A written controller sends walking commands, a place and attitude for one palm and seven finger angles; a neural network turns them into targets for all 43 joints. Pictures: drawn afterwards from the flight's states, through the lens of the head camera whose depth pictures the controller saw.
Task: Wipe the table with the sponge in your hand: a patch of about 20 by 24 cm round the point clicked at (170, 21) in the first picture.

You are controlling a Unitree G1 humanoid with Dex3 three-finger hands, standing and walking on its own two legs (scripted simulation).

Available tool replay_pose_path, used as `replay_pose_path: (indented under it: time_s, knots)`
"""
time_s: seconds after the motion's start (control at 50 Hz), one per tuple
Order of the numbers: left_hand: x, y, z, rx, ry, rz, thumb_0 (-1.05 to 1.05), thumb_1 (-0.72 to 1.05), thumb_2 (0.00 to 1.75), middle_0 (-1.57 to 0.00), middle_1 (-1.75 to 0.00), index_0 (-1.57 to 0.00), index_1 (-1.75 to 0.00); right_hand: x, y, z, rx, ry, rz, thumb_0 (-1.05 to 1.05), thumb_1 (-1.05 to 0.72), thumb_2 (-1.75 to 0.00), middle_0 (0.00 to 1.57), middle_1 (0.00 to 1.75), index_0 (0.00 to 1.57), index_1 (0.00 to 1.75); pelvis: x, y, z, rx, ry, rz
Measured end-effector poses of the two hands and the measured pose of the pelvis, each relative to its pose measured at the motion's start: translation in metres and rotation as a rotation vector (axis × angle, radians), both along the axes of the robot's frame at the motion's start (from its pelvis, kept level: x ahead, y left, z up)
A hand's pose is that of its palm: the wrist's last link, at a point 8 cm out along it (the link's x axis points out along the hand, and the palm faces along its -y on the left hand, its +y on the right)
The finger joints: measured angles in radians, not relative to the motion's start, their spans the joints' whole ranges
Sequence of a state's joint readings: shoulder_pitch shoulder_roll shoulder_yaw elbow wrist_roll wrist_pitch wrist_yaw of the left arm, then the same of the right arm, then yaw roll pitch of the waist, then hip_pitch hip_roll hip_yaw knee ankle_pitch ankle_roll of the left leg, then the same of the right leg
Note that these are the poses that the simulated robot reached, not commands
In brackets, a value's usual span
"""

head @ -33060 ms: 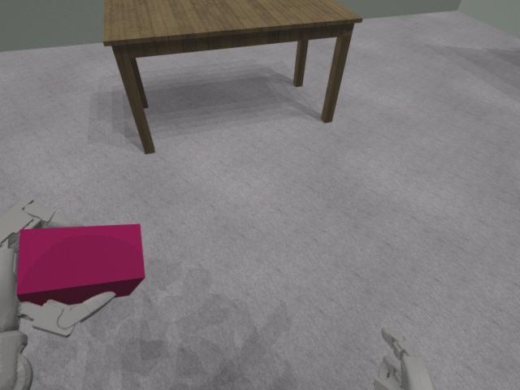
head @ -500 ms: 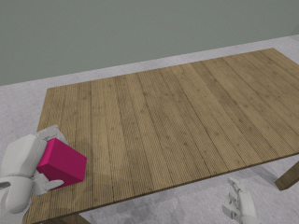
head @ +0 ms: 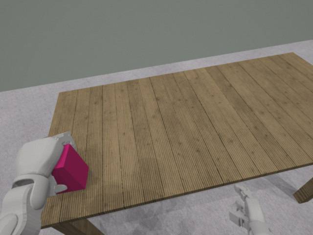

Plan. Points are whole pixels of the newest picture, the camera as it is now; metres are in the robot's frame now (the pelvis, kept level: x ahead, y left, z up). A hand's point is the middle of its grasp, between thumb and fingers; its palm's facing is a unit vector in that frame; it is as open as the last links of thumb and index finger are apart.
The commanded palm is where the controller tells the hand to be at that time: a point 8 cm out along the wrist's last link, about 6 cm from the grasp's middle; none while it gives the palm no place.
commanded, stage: turn the palm down, sponge in hand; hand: left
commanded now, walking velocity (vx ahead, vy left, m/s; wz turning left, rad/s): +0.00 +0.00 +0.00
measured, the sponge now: (61, 174) +0.21 +0.29 +0.05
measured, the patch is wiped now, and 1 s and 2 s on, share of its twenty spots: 0.00 0.00 0.00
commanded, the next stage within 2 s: move the sponge above the wiping area in 0.54 s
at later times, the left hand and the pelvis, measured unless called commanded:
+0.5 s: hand (53, 165) +0.21 +0.29 +0.10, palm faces +0.04 -0.07 -1.00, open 10.3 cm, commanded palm +0.19 +0.27 +0.15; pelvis +0.00 -0.01 +0.00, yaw +0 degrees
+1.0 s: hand (63, 166) +0.22 +0.28 +0.08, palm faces -0.01 -0.10 -1.00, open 10.3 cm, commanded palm +0.20 +0.27 +0.14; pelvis +0.00 +0.00 +0.00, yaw +0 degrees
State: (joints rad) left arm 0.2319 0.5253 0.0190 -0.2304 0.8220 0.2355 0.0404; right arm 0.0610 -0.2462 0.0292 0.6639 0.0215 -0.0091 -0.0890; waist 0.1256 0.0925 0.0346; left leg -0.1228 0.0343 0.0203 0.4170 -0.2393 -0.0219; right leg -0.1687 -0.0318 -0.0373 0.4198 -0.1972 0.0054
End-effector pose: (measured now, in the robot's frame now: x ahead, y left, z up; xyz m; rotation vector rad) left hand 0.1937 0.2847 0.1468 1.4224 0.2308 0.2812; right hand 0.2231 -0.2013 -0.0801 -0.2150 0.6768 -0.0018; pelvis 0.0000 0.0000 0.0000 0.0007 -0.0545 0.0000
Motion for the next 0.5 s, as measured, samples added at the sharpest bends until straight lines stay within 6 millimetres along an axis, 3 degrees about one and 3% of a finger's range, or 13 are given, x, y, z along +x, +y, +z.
replay_pose_path:
  time_s: [0.12, 0.34, 0.5]
  knots:
    - [0.002, 0.008, 0.004, 0.036, 0.002, 0.089, -0.01, -0.53, 1.02, -0.70, -1.33, -0.74, -1.32, 0.001, -0.004, -0.001, 0.019, 0.000, 0.006, 0.01, -0.90, -0.90, 0.20, 0.30, 0.21, 0.31, -0.001, -0.003, 0.001, 0.002, -0.004, 0.004]
    - [0.001, -0.014, -0.005, 0.049, 0.071, 0.002, -0.01, -0.53, 1.02, -0.70, -1.33, -0.74, -1.32, 0.002, -0.007, -0.002, 0.025, -0.004, 0.016, 0.01, -0.91, -0.90, 0.20, 0.30, 0.22, 0.32, -0.003, -0.006, 0.001, 0.006, -0.011, -0.001]
    - [-0.001, 0.000, 0.002, 0.056, 0.016, 0.069, -0.01, -0.53, 1.02, -0.70, -1.33, -0.74, -1.32, 0.002, -0.005, -0.001, 0.031, 0.000, 0.008, 0.01, -0.90, -0.90, 0.20, 0.30, 0.22, 0.31, -0.004, -0.006, 0.001, 0.004, -0.014, -0.003]
